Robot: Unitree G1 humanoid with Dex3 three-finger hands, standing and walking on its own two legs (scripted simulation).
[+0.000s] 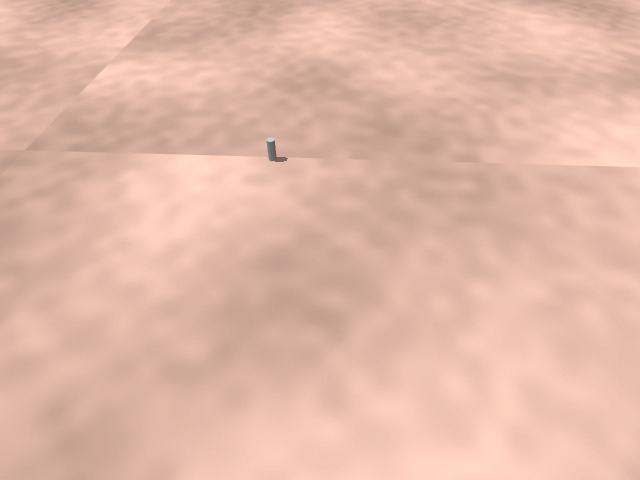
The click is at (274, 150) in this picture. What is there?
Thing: slim round
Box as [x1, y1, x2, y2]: [266, 137, 276, 160]
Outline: 269,137 266,139 268,156 270,160 274,160 276,158 274,139
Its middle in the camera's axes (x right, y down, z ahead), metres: -0.26 -0.50 +2.06
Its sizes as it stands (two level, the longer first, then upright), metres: 0.043 0.043 0.120
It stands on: the floor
